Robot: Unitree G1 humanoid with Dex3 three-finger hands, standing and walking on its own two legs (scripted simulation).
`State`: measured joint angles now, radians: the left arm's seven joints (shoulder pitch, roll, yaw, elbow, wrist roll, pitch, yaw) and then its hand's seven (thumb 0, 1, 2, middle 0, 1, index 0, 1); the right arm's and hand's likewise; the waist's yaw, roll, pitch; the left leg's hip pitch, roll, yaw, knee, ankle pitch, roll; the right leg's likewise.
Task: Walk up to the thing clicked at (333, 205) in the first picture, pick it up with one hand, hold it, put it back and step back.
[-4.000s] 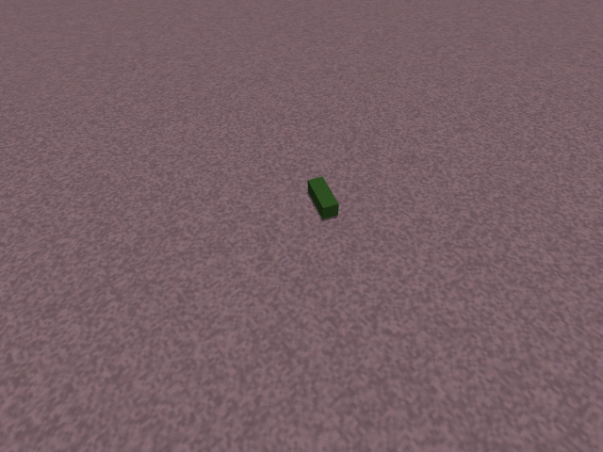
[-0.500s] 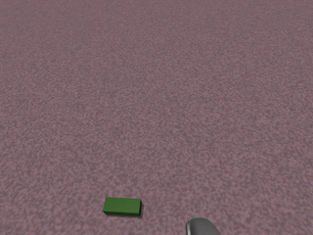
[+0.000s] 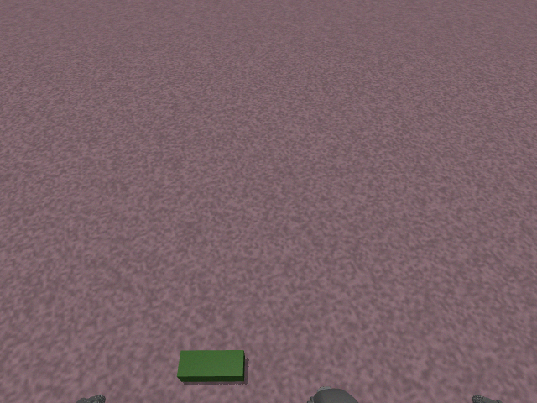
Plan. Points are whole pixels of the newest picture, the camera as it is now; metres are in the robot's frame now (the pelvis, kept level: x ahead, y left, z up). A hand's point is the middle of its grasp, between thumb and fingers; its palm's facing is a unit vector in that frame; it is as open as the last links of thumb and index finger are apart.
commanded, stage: walk up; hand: left
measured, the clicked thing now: (212, 366) +0.36 +0.21 -0.70
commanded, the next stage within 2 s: stand in 1.50 s
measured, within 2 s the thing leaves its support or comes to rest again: neither
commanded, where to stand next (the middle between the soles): +0.05 -0.06 m, yaw +1 degrees
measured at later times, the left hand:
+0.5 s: hand out of the picture +0.11 +0.21 -0.13, palm faces -0.05 -0.94 -0.34, open 7.4 cm
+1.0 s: hand out of the picture +0.14 +0.21 -0.12, palm faces -0.01 -0.95 -0.32, open 7.4 cm
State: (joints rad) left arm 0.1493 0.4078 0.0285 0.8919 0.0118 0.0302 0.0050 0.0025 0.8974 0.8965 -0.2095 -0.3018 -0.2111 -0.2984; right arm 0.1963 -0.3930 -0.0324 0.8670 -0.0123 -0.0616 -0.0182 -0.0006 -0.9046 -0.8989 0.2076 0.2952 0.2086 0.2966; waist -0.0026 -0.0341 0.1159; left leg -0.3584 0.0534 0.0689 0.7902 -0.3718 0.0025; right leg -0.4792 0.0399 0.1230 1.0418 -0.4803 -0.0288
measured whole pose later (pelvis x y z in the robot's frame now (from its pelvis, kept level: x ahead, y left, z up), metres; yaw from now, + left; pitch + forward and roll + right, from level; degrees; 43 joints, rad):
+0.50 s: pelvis +0.01 -0.04 +0.02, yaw -2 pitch -2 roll +1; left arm 0.10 0.35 0.02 1.05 0.00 0.01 -0.02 0.00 0.90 0.90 -0.21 -0.30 -0.21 -0.30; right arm 0.17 -0.38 0.01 1.06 0.00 -0.04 0.00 0.00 -0.91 -0.90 0.21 0.30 0.21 0.30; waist 0.00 -0.01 0.09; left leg -0.28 0.06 0.01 0.62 -0.30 -0.06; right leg -0.29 -0.04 0.01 0.67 -0.35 0.01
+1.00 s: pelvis +0.02 -0.04 +0.04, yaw -1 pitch -1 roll +0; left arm 0.02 0.35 0.04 1.12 0.00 0.02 -0.03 0.00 0.90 0.90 -0.21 -0.30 -0.21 -0.30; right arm 0.11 -0.38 0.00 1.13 -0.01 -0.04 0.00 0.00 -0.91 -0.90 0.21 0.29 0.21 0.30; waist 0.00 0.00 0.06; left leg -0.19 0.06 -0.01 0.41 -0.20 -0.06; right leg -0.18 -0.03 -0.01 0.44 -0.25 0.02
